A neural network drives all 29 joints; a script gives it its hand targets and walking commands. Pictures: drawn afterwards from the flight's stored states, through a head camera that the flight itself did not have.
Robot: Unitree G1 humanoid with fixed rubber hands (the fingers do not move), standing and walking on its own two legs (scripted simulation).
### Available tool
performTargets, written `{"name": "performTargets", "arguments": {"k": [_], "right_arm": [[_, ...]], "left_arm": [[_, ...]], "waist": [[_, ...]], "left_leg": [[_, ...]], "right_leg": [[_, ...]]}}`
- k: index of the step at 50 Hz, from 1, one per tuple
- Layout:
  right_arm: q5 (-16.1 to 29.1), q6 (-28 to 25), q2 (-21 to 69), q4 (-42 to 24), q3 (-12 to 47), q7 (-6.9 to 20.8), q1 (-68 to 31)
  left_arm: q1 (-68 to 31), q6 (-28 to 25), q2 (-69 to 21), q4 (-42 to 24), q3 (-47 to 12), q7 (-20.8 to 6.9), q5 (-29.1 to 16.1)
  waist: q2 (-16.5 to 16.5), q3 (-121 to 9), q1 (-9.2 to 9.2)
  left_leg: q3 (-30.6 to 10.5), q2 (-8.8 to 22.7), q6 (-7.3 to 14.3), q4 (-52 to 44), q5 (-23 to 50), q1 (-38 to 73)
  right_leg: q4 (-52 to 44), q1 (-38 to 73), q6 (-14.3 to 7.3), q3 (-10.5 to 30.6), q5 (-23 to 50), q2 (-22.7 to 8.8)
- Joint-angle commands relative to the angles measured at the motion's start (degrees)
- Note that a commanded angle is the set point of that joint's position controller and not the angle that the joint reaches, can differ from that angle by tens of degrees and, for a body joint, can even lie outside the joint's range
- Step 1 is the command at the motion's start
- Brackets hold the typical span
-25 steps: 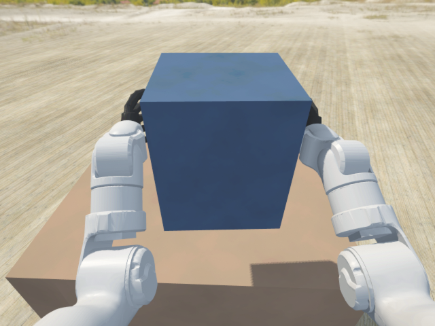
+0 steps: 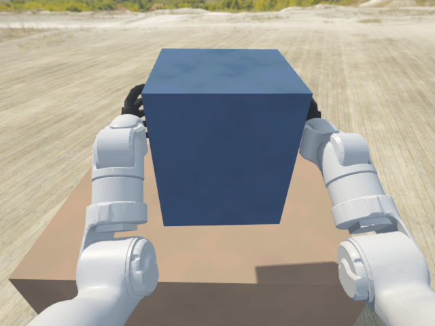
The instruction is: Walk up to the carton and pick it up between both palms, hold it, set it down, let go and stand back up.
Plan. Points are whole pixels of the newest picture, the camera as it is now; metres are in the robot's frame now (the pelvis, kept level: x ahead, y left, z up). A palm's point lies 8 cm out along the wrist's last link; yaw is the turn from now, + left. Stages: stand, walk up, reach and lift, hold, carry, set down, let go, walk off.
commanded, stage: hold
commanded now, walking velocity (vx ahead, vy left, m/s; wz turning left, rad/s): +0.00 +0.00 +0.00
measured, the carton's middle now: (221, 136) +0.38 +0.00 +0.24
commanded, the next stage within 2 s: none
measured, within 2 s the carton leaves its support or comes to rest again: neither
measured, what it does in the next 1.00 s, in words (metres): stands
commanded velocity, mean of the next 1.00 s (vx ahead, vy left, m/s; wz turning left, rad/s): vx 0.00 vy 0.00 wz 0.00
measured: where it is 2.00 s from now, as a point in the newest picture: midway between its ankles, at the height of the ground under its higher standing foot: outside the picture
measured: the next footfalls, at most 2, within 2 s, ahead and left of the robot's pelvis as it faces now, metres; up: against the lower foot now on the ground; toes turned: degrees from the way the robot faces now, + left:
none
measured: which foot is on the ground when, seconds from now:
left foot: down 0.00-1.00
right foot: down 0.00-1.00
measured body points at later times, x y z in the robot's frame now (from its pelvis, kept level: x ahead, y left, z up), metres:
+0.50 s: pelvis +0.00 -0.01 +0.00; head -0.08 -0.01 +0.44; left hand +0.39 +0.15 +0.27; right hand +0.39 -0.16 +0.25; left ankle +0.00 +0.12 -0.75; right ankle +0.04 -0.11 -0.75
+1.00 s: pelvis +0.01 +0.00 +0.00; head -0.08 +0.01 +0.44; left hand +0.39 +0.15 +0.27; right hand +0.38 -0.16 +0.25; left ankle +0.00 +0.12 -0.75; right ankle +0.04 -0.11 -0.75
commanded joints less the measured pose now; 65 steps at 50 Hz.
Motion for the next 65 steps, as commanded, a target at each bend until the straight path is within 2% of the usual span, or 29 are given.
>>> {"name": "performTargets", "arguments": {"k": [1,5,7,8,10,12,14,16,21,22,23,24,25,31,36,38,42,44,46,49,50,51,52,54,56,57,60,62,65], "right_arm": [[11.04,-5.04,36.85,-24.75,16.73,10.56,-62.82],[10.62,-4.91,36.5,-22.45,16.42,10.59,-62.54],[10.39,-5.16,36.99,-23.0,15.68,10.73,-64.34],[10.62,-4.83,37.48,-21.45,16.34,10.85,-63.3],[9.69,-4.45,36.48,-20.96,15.51,10.46,-61.22],[10.67,-5.0,37.71,-23.72,17.17,10.57,-65.36],[9.96,-4.94,37.77,-23.54,16.14,10.14,-65.88],[10.53,-5.35,37.66,-25.99,16.31,10.09,-65.55],[9.65,-4.3,37.48,-22.34,16.11,9.73,-64.09],[10.51,-4.9,39.09,-25.17,17.32,9.96,-65.53],[10.75,-4.72,38.48,-24.05,16.72,9.68,-63.6],[11.96,-4.75,39.07,-27.48,19.02,9.58,-64.54],[11.6,-4.24,38.17,-26.37,17.53,9.32,-61.84],[11.11,-3.83,37.59,-26.65,17.81,8.79,-62.59],[11.98,-3.37,38.28,-29.52,18.38,7.98,-59.91],[11.45,-2.86,36.91,-28.45,17.01,7.6,-58.28],[11.96,-3.07,37.04,-27.97,18.4,8.15,-58.63],[13.41,-3.51,37.14,-33.89,20.3,8.03,-59.48],[13.59,-3.6,36.87,-33.0,19.43,8.15,-59.29],[11.25,-2.82,35.7,-26.25,17.63,8.81,-58.46],[11.46,-3.45,35.94,-29.4,18.45,9.27,-60.75],[11.6,-3.68,36.42,-29.12,19.37,9.41,-62.04],[11.75,-3.64,36.49,-28.23,18.83,9.53,-59.92],[12.86,-4.2,36.21,-30.93,19.41,9.63,-60.53],[12.63,-3.91,35.52,-28.77,19.01,9.82,-60.86],[11.53,-3.5,35.34,-25.53,16.9,9.68,-58.61],[11.26,-3.89,35.71,-24.9,17.94,10.36,-61.37],[10.62,-3.86,34.34,-22.94,15.73,10.16,-59.91],[11.5,-4.12,35.31,-22.96,16.23,10.32,-61.89]], "left_arm": [[-53.29,-6.8,-35.7,-12.54,-24.77,-8.65,-12.94],[-53.05,-6.84,-35.02,-11.09,-23.18,-8.49,-11.5],[-54.16,-7.27,-36.13,-10.07,-24.54,-8.36,-13.16],[-54.1,-7.29,-34.83,-10.03,-22.58,-8.23,-11.92],[-51.98,-7.14,-34.32,-8.92,-22.83,-8.57,-12.53],[-52.65,-7.47,-34.18,-7.78,-21.2,-8.32,-12.12],[-54.78,-7.95,-34.18,-8.02,-22.23,-8.2,-13.14],[-54.25,-7.97,-35.21,-9.39,-23.96,-7.94,-13.87],[-54.46,-7.9,-32.29,-8.23,-20.86,-8.13,-12.47],[-55.48,-8.32,-33.45,-10.33,-21.77,-7.84,-13.34],[-55.12,-8.3,-34.24,-11.56,-23.4,-7.72,-14.04],[-53.85,-8.36,-33.8,-12.32,-23.37,-7.42,-14.4],[-53.16,-8.18,-33.94,-12.39,-24.39,-7.68,-14.4],[-50.47,-7.25,-31.43,-9.26,-20.66,-8.56,-11.47],[-50.85,-7.22,-32.5,-14.47,-24.13,-8.92,-13.7],[-50.94,-6.95,-32.66,-13.8,-24.7,-9.27,-12.77],[-50.05,-6.47,-32.0,-14.02,-22.9,-9.37,-11.14],[-46.56,-5.98,-33.62,-15.7,-25.05,-9.23,-11.94],[-48.46,-6.11,-35.27,-17.81,-27.43,-8.85,-13.0],[-49.66,-5.47,-32.91,-13.63,-23.5,-9.26,-10.5],[-49.4,-5.65,-33.37,-13.06,-23.5,-8.99,-11.05],[-48.53,-5.49,-33.68,-12.12,-23.14,-8.81,-10.52],[-49.37,-5.75,-34.16,-14.43,-24.68,-8.85,-11.84],[-50.96,-6.25,-35.68,-16.92,-27.39,-8.24,-13.55],[-50.44,-6.2,-35.66,-14.03,-26.0,-7.62,-12.39],[-51.11,-6.26,-35.08,-14.2,-25.57,-7.88,-12.8],[-50.52,-6.17,-34.75,-11.13,-22.49,-8.09,-11.29],[-49.46,-5.84,-35.27,-9.16,-23.51,-8.69,-11.59],[-52.17,-6.47,-35.42,-9.73,-23.8,-8.4,-11.9]], "waist": [[2.71,-26.99,-1.15],[3.16,-25.32,0.05],[2.95,-24.82,-0.77],[2.03,-25.06,0.37],[1.58,-24.55,-1.0],[-0.12,-25.17,1.49],[0.43,-26.51,-0.02],[2.18,-29.07,0.18],[0.5,-26.2,0.8],[0.93,-28.42,1.46],[1.87,-28.87,0.02],[0.42,-32.24,1.43],[1.48,-31.69,-0.51],[-0.46,-27.04,0.82],[0.17,-30.74,-1.55],[1.94,-27.65,-2.71],[1.45,-25.97,-0.73],[1.73,-29.72,-0.23],[4.09,-29.21,-1.89],[2.8,-21.58,-0.89],[2.14,-23.24,0.16],[2.23,-22.87,0.94],[1.93,-24.94,-0.74],[3.94,-29.74,-1.11],[5.06,-26.99,-0.51],[4.07,-25.47,-2.01],[2.12,-22.96,0.25],[2.97,-22.14,-1.64],[3.57,-23.59,-1.09]], "left_leg": [[1.77,-2.38,-2.82,-4.48,15.3,-1.97],[1.69,-2.22,-2.55,-5.08,13.42,-3.08],[1.82,-2.23,-2.57,-5.12,12.16,-4.25],[1.72,-2.24,-2.1,-5.32,12.31,-4.3],[1.78,-2.36,-2.07,-5.01,12.86,-3.92],[2.03,-2.75,-1.21,-5.0,12.46,-4.41],[2.06,-2.86,-1.4,-5.29,10.85,-4.81],[2.06,-2.73,-1.98,-4.43,12.81,-4.15],[2.09,-3.1,-1.25,-5.25,10.08,-4.54],[2.0,-3.25,-1.36,-4.7,11.85,-4.42],[1.86,-3.12,-2.05,-4.38,14.05,-3.61],[1.79,-3.19,-1.55,-3.74,16.31,-2.72],[1.83,-3.32,-2.09,-3.59,17.36,-2.33],[2.06,-3.59,-1.18,-4.33,13.28,-3.96],[1.98,-3.73,-1.88,-2.96,17.85,-1.13],[1.78,-3.55,-2.3,-3.63,16.48,-1.29],[1.69,-3.61,-1.92,-3.82,16.67,-2.55],[1.87,-3.56,-2.09,-2.51,21.44,-0.37],[1.51,-3.38,-3.19,-2.06,22.77,1.18],[1.79,-2.67,-2.83,-4.21,15.93,-1.38],[1.7,-2.68,-2.21,-4.2,14.8,-2.18],[1.59,-2.58,-2.08,-4.16,15.65,-2.06],[1.62,-2.57,-2.65,-3.87,16.91,-1.39],[1.48,-2.39,-3.62,-2.96,20.38,0.62],[1.52,-2.38,-3.85,-3.02,20.44,1.12],[1.47,-2.27,-3.74,-3.44,19.2,0.44],[1.67,-2.12,-2.78,-4.58,15.65,-1.82],[1.57,-2.14,-3.28,-4.47,15.58,-2.05],[1.52,-2.22,-3.44,-4.03,16.22,-2.02]], "right_leg": [[0.93,16.16,1.22,-0.03,11.24,2.02],[0.75,15.94,1.29,0.0,9.03,1.83],[0.75,14.81,1.21,0.22,7.65,1.54],[0.69,15.88,1.61,0.16,7.85,1.65],[0.39,15.26,1.82,0.64,9.58,1.13],[0.27,15.95,2.0,0.43,8.38,1.28],[0.09,15.78,2.01,0.68,7.14,0.87],[0.51,15.74,1.92,0.71,8.36,1.1],[-0.41,15.06,3.05,1.17,6.4,0.29],[0.28,15.59,2.91,1.24,8.65,0.38],[0.96,16.15,2.68,0.36,11.37,1.1],[1.08,17.86,3.16,0.81,14.07,1.15],[1.46,18.19,2.8,0.52,16.25,1.17],[0.03,16.73,3.55,0.85,11.84,0.34],[1.25,18.41,3.83,0.58,19.43,0.92],[0.84,17.23,3.28,0.12,16.94,1.03],[1.46,18.04,3.15,-0.09,16.09,1.37],[1.91,19.47,3.12,0.2,20.99,1.71],[2.07,17.63,2.57,-0.43,20.63,2.02],[0.4,14.71,2.02,-0.42,11.38,1.88],[0.47,15.18,1.8,0.19,10.07,1.82],[0.65,14.92,2.06,-0.18,10.24,1.84],[1.03,15.93,1.86,-0.34,12.97,2.08],[1.66,16.65,1.64,-0.05,15.37,2.73],[0.94,14.82,1.69,0.05,13.64,2.55],[0.58,14.97,1.45,0.13,13.69,2.56],[0.23,14.34,1.42,0.12,9.97,2.38],[0.4,14.61,1.19,0.44,11.43,2.0],[0.49,15.08,1.18,0.29,10.89,2.29]]}}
